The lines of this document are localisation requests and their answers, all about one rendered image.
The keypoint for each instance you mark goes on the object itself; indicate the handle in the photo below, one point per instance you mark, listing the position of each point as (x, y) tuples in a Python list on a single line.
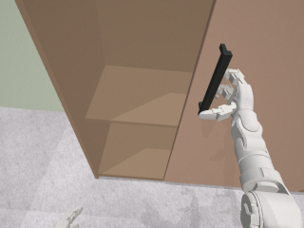
[(223, 62)]

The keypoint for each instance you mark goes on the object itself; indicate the robot right hand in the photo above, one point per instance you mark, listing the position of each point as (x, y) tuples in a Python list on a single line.
[(241, 97)]

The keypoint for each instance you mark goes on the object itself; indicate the wardrobe door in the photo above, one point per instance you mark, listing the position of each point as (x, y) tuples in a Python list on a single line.
[(266, 38)]

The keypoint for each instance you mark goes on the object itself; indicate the robot left hand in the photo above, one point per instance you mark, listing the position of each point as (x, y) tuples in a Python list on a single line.
[(68, 217)]

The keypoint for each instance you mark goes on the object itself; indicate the robot right upper arm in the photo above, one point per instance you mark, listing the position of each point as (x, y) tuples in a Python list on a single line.
[(260, 209)]

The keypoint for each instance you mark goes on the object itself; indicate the right robot forearm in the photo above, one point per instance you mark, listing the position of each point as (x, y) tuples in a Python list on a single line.
[(257, 172)]

